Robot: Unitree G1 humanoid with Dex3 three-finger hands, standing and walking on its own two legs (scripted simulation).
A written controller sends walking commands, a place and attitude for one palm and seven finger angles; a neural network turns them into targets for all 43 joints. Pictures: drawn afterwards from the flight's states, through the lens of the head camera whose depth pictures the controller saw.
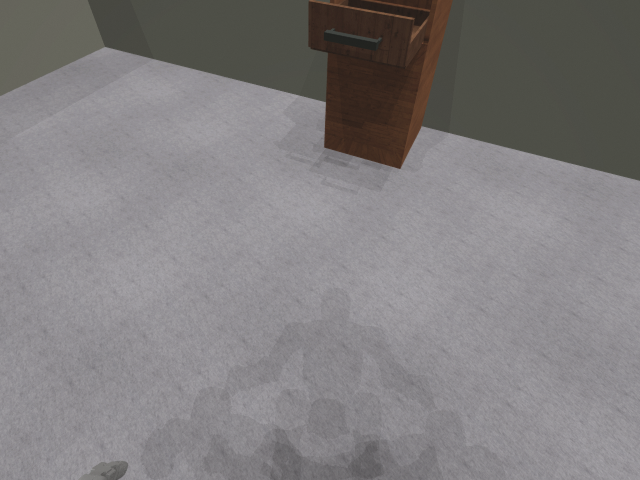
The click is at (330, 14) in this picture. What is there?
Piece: drawer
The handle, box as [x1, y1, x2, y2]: [324, 28, 381, 50]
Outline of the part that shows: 324,32 325,40 374,50 377,48 378,43 381,40 381,38 379,37 377,40 337,32 333,28 330,30 326,30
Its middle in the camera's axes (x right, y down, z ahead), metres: +0.11 -0.72 +1.38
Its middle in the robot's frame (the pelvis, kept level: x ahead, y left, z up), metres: +1.52 -0.05 -0.06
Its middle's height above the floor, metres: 0.71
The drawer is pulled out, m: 0.26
